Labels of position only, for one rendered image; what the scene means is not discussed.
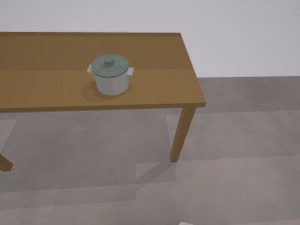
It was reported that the table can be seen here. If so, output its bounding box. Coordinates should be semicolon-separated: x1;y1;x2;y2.
0;32;206;172

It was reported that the pot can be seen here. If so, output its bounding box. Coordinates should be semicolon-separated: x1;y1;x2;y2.
86;64;134;96

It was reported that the lid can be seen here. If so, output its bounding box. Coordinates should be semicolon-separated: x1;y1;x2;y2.
91;54;129;78

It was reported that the knob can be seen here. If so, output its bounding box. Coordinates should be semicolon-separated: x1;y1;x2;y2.
104;56;115;66

